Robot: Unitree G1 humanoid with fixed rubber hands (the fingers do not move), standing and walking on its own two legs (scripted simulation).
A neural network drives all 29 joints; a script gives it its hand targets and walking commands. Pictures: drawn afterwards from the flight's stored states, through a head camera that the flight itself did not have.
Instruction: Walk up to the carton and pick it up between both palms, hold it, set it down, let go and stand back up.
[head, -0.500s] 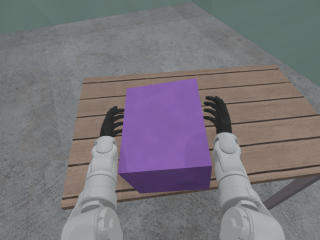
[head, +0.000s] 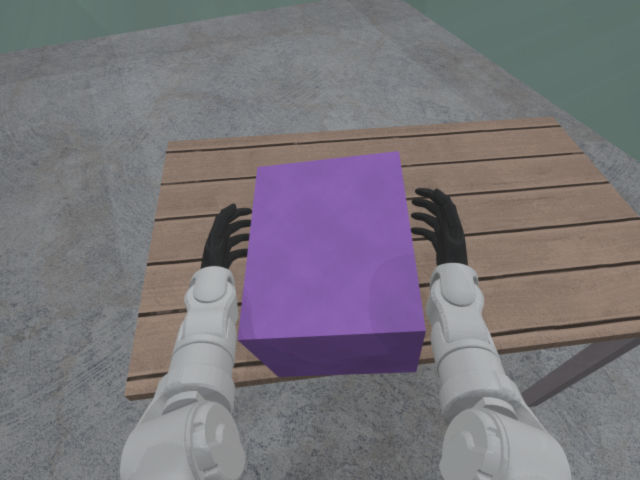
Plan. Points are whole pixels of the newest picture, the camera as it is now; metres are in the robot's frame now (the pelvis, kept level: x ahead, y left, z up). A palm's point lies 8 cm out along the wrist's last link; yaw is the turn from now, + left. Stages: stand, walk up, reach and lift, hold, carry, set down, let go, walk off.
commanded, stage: set down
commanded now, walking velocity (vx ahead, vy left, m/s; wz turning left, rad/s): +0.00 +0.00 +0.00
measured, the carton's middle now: (336, 268) +0.43 -0.02 -0.02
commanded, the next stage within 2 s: none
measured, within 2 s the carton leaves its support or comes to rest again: rests again in 1.52 s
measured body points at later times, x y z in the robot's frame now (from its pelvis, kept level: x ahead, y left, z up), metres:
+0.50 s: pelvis +0.01 -0.01 +0.00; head +0.07 +0.01 +0.44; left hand +0.43 +0.13 +0.03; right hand +0.41 -0.17 +0.05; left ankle -0.01 +0.12 -0.75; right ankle +0.00 -0.12 -0.75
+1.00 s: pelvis +0.01 +0.00 +0.00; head +0.08 +0.02 +0.44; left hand +0.43 +0.13 +0.03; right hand +0.41 -0.17 +0.05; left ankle -0.01 +0.12 -0.75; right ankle +0.00 -0.12 -0.75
